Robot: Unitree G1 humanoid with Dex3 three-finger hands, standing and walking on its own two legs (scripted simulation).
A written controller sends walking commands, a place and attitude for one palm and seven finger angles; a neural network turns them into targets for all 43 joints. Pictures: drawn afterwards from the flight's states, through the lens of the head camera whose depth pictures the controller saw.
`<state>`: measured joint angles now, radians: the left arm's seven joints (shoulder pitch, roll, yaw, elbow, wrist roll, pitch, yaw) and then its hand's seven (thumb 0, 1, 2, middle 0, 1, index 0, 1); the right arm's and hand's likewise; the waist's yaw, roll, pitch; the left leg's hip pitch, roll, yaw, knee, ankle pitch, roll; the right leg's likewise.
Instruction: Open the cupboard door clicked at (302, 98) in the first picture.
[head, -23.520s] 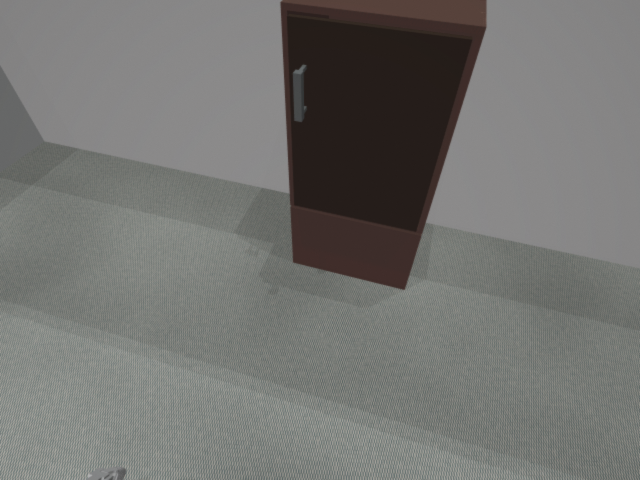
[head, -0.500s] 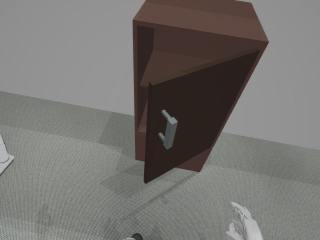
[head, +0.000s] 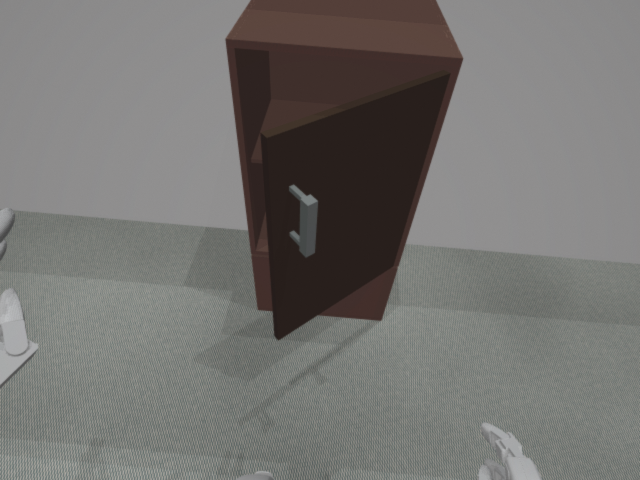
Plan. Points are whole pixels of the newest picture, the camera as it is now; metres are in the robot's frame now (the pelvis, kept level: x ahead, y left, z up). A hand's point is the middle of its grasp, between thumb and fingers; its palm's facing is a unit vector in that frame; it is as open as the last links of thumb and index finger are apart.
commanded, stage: stop stepping back and stand still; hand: left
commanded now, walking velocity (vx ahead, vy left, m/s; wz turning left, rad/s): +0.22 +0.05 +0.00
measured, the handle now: (301, 221) +0.54 +0.06 +0.00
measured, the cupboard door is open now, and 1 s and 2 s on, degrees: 42 42 42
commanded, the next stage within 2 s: let the arm hang, fingers relaxed in 0.38 s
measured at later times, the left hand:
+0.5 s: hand (4, 381) +0.16 +0.27 +0.16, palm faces +0.46 -0.75 -0.48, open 7.4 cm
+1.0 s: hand out of the picture -0.07 +0.18 -0.17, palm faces +0.20 -0.95 -0.24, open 7.1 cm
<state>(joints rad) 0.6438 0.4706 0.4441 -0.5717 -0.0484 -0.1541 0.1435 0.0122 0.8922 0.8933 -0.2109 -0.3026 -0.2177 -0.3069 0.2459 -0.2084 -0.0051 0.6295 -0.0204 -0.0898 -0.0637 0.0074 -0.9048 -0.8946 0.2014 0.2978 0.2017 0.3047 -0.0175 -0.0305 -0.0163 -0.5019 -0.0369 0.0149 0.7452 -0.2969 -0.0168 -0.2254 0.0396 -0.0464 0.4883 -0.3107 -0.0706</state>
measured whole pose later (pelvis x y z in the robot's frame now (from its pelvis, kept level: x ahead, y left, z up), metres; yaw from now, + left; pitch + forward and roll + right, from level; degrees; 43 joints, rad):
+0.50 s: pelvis -0.02 +0.01 -0.01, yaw +3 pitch -1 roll +0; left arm 0.53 0.39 0.39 -0.42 -0.01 -0.21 0.15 0.01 0.89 0.89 -0.21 -0.30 -0.22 -0.31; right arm 0.25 -0.19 0.00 0.70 -0.01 -0.14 -0.03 0.01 -0.90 -0.89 0.20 0.30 0.20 0.30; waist -0.01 0.02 -0.02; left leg -0.34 0.02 0.01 0.76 -0.38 0.01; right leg -0.27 0.03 -0.08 0.55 -0.27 -0.06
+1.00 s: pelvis -0.05 -0.01 +0.00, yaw +8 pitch -1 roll +0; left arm 0.27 0.18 0.04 1.08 0.01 0.03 0.04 -0.02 0.97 0.89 -0.20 -0.30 -0.21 -0.30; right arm 0.29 -0.15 0.00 1.09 -0.02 0.04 -0.04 0.00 -0.91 -0.89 0.20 0.30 0.20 0.30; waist 0.00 0.01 0.08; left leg -0.16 0.00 0.00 0.46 -0.27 0.01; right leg -0.21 0.05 -0.09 0.42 -0.18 -0.07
